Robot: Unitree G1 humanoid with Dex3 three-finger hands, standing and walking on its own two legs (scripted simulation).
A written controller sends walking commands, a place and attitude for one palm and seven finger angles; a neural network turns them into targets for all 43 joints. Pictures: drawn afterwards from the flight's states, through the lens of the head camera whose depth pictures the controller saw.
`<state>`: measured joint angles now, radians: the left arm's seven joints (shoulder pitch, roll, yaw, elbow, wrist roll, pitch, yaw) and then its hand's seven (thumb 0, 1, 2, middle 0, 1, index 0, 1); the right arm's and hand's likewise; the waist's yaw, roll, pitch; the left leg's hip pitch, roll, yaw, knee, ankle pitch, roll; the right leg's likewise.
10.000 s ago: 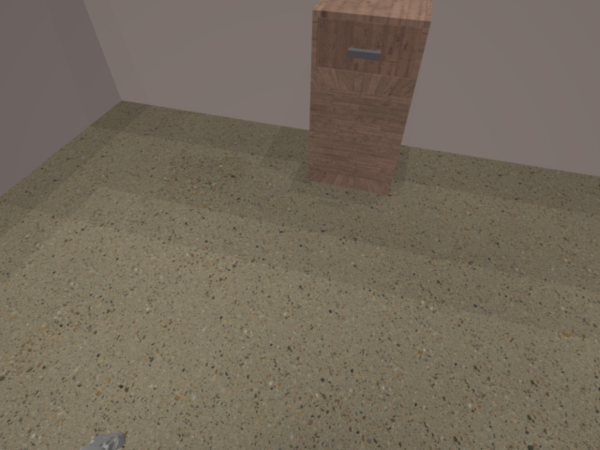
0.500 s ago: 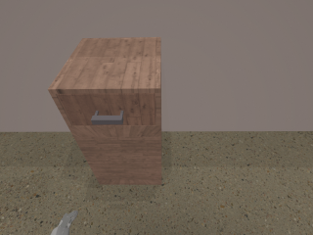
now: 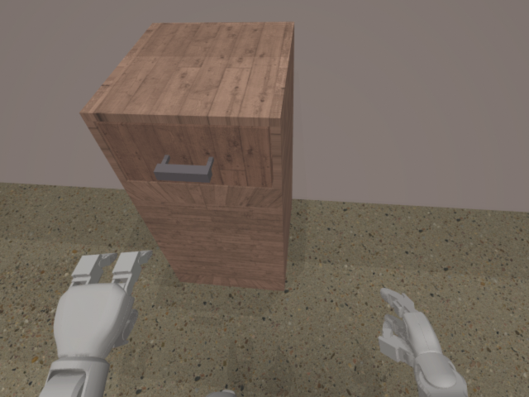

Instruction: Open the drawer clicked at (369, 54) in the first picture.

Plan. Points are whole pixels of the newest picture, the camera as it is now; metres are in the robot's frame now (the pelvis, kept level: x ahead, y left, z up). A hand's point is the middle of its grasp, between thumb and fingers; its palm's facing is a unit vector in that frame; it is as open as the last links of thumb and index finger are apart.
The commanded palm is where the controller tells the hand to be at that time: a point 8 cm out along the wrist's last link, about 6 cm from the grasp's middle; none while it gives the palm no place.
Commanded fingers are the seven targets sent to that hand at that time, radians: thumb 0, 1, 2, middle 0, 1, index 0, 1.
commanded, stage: raise the hand with hooked fingers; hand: left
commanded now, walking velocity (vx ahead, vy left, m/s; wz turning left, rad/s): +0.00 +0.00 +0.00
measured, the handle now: (185, 166) +0.56 +0.27 -0.02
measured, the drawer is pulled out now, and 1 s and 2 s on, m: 0.00 0.00 0.00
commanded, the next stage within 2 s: move the hooked fingers above the handle in 1.24 s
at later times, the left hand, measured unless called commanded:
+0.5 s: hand (129, 248) +0.28 +0.24 +0.08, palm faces +0.11 -0.10 -0.99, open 12.9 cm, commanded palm +0.25 +0.24 +0.14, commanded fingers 0.00 -0.48 0.31 -0.30 -1.18 -0.30 -1.18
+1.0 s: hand (118, 207) +0.33 +0.26 +0.12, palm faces +0.00 -0.09 -1.00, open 13.8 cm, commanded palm +0.30 +0.27 +0.18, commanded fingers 0.00 -0.50 0.30 -0.30 -1.20 -0.30 -1.20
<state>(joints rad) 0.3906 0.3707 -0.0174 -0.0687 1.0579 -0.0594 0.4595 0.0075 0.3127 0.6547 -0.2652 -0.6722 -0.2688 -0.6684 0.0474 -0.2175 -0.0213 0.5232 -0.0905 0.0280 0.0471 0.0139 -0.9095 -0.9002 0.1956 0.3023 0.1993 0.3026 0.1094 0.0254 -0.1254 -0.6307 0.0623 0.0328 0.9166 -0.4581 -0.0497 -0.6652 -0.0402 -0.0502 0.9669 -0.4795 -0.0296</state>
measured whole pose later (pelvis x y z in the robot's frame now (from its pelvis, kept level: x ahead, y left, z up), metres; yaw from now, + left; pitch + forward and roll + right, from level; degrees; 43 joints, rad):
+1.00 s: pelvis +0.01 +0.04 +0.05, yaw -2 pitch +2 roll +1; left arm -0.12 0.44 -0.07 0.13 0.95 0.07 0.05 0.00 -0.49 0.31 -0.31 -1.20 -0.32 -1.20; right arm 0.15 -0.22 0.00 0.61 0.00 0.06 -0.02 0.02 -0.91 -0.90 0.20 0.30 0.20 0.30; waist 0.07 0.07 -0.02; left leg -0.26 0.01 0.02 0.51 -0.29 0.00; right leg -0.29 -0.05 -0.01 0.53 -0.27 0.02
